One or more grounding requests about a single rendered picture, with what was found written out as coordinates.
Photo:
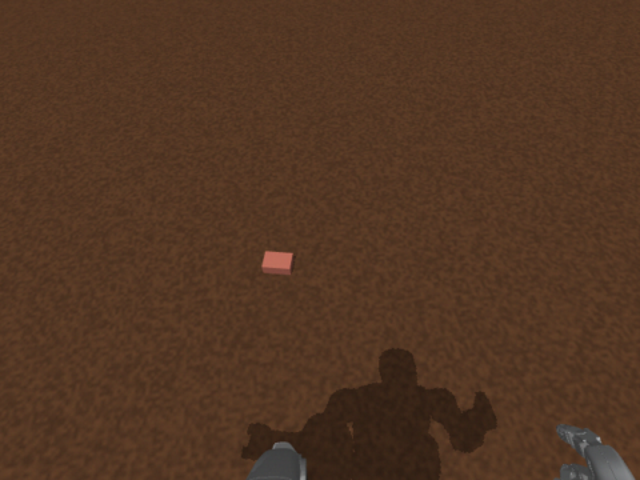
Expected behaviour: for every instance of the small box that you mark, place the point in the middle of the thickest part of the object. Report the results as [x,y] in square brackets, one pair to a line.
[278,263]

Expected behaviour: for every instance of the right robot hand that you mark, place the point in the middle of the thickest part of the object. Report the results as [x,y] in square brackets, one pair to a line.
[603,462]

